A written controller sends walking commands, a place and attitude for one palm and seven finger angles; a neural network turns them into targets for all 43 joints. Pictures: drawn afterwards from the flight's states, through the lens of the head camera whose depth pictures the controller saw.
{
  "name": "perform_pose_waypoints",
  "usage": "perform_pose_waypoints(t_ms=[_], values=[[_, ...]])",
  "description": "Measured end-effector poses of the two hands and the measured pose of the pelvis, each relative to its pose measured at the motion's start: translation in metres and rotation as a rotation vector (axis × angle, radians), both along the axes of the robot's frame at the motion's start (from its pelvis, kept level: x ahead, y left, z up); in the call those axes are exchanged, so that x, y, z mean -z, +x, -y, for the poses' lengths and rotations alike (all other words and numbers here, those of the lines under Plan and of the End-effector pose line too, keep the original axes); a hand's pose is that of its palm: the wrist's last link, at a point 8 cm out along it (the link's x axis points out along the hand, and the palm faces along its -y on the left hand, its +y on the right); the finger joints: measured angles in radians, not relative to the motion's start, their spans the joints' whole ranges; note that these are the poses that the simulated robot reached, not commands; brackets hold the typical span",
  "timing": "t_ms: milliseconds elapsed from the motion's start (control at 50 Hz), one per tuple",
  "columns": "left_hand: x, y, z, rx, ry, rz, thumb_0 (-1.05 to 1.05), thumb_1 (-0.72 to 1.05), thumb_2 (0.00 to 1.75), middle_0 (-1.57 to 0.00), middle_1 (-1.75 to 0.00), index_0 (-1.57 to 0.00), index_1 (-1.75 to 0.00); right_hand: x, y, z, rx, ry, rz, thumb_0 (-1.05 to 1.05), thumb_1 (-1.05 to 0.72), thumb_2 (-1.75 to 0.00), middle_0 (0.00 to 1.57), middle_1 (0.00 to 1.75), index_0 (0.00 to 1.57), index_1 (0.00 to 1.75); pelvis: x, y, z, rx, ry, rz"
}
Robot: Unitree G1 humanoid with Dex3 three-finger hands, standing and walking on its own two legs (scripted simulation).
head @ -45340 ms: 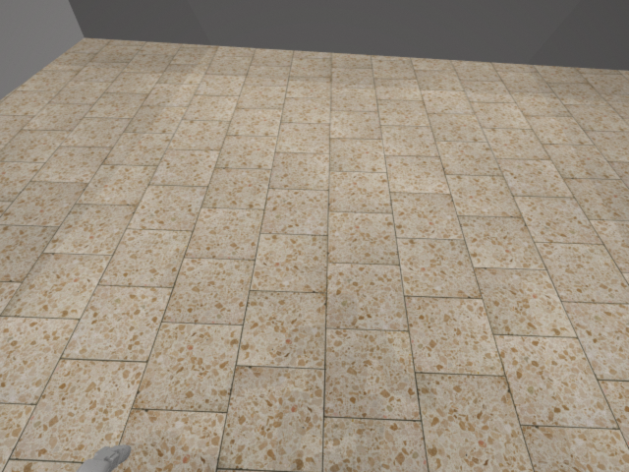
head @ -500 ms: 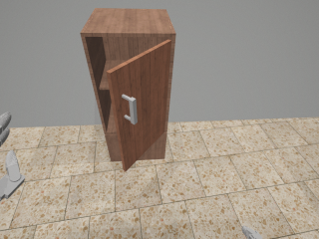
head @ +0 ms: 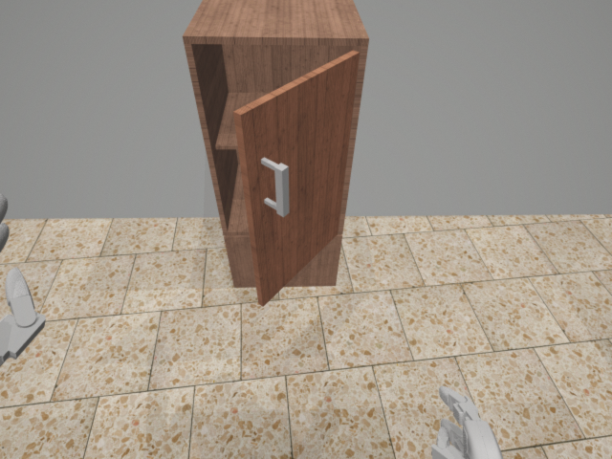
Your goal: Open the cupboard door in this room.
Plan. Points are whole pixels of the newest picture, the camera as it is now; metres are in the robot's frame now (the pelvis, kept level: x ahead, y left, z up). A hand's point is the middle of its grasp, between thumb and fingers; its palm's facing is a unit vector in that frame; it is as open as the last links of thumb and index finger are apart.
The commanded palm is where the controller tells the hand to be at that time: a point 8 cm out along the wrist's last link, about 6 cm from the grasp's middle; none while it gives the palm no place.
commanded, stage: let the arm hang, fingers relaxed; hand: left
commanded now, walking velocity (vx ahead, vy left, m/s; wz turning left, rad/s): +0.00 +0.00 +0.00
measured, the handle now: (275, 187) +0.62 +0.10 -0.01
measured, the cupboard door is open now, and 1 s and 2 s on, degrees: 49 49 49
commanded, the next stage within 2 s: look to check the result in 1.20 s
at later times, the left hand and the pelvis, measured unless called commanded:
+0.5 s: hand out of the picture +0.02 +0.19 -0.17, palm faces +0.08 -0.98 -0.18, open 6.9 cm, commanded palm none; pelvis -0.02 +0.01 +0.01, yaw +3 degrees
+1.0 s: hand out of the picture -0.03 +0.19 -0.16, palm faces +0.06 -0.98 -0.20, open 7.4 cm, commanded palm none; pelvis -0.03 +0.02 +0.01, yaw +2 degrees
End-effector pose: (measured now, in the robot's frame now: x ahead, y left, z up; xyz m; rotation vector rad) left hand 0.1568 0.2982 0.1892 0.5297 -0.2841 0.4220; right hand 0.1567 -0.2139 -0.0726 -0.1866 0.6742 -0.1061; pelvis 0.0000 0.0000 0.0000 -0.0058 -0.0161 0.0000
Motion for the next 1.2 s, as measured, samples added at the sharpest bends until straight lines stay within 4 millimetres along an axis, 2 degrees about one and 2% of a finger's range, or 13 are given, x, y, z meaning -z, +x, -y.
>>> perform_pose_waypoints(t_ms=[120,160,220,260,300,340,380,520,620,720,840,1000,1200], values=[[0.019,0.008,-0.010,0.005,-0.024,-0.086,0.01,0.89,0.90,-0.21,-0.30,-0.21,-0.30,0.005,-0.010,0.004,0.002,-0.024,-0.068,0.01,-0.91,-0.90,0.21,0.30,0.20,0.30,-0.003,0.000,-0.009,-0.010,-0.002,-0.016],[0.063,0.019,-0.017,0.007,-0.074,-0.276,0.01,0.90,0.90,-0.21,-0.30,-0.21,-0.30,0.019,-0.015,0.009,-0.023,-0.022,-0.131,0.01,-0.91,-0.90,0.20,0.30,0.20,0.30,0.000,-0.003,-0.014,-0.021,0.005,-0.033],[0.158,0.017,-0.014,-0.037,-0.225,-0.667,0.00,0.90,0.90,-0.20,-0.30,-0.20,-0.30,0.042,-0.026,0.017,-0.017,-0.021,-0.225,0.01,-0.91,-0.90,0.20,0.30,0.20,0.30,0.005,-0.008,-0.019,-0.023,0.025,-0.044],[0.216,-0.003,0.003,-0.052,-0.320,-0.912,0.00,0.91,0.90,-0.20,-0.30,-0.20,-0.29,0.052,-0.039,0.020,-0.003,-0.018,-0.281,0.01,-0.91,-0.90,0.20,0.30,0.20,0.30,0.006,-0.010,-0.019,-0.022,0.027,-0.038],[0.261,-0.034,0.027,-0.043,-0.404,-1.113,0.01,0.91,0.90,-0.20,-0.30,-0.20,-0.29,0.056,-0.055,0.022,0.016,-0.016,-0.342,0.01,-0.91,-0.90,0.20,0.30,0.20,0.30,0.005,-0.012,-0.016,-0.023,0.025,-0.029],[0.295,-0.067,0.052,-0.028,-0.493,-1.265,0.01,0.91,0.90,-0.20,-0.30,-0.20,-0.29,0.056,-0.074,0.023,0.032,-0.026,-0.411,0.01,-0.91,-0.90,0.20,0.30,0.20,0.30,0.004,-0.013,-0.013,-0.031,0.024,-0.019],[0.317,-0.099,0.071,-0.042,-0.590,-1.362,0.01,0.92,0.90,-0.20,-0.30,-0.20,-0.29,0.053,-0.094,0.023,0.044,-0.042,-0.485,0.01,-0.91,-0.90,0.20,0.30,0.20,0.30,0.002,-0.015,-0.011,-0.040,0.021,-0.009],[0.326,-0.151,0.055,-0.171,-0.649,-1.455,-0.03,0.99,0.89,-0.21,-0.30,-0.21,-0.30,0.052,-0.149,0.014,0.049,-0.048,-0.670,0.01,-0.91,-0.90,0.20,0.30,0.20,0.30,-0.007,-0.020,-0.008,-0.056,-0.003,0.006],[0.318,-0.183,0.043,-0.239,-0.625,-1.538,-0.01,0.95,0.90,-0.21,-0.30,-0.21,-0.29,0.061,-0.166,-0.001,0.059,0.008,-0.700,0.01,-0.91,-0.90,0.20,0.30,0.20,0.30,-0.010,-0.024,-0.013,-0.048,-0.002,0.012],[0.311,-0.202,0.036,-0.286,-0.610,-1.580,0.00,0.93,0.90,-0.20,-0.30,-0.20,-0.29,0.068,-0.179,-0.016,0.058,0.058,-0.721,0.01,-0.91,-0.90,0.20,0.30,0.20,0.30,-0.012,-0.027,-0.016,-0.041,0.004,0.015],[0.312,-0.206,0.040,-0.289,-0.618,-1.591,0.00,0.92,0.90,-0.20,-0.30,-0.20,-0.29,0.071,-0.194,-0.025,0.070,0.083,-0.749,0.01,-0.91,-0.90,0.20,0.30,0.20,0.30,-0.012,-0.028,-0.018,-0.033,0.008,0.018],[0.321,-0.196,0.059,-0.230,-0.654,-1.583,0.00,0.91,0.90,-0.20,-0.30,-0.20,-0.29,0.067,-0.208,-0.025,0.102,0.072,-0.775,0.00,-0.91,-0.90,0.20,0.30,0.20,0.30,-0.012,-0.027,-0.018,-0.028,0.009,0.019],[0.324,-0.193,0.063,-0.223,-0.669,-1.596,0.01,0.92,0.90,-0.20,-0.30,-0.20,-0.29,0.064,-0.212,-0.024,0.117,0.061,-0.795,0.00,-0.91,-0.90,0.20,0.30,0.20,0.29,-0.012,-0.024,-0.019,-0.030,0.009,0.010]])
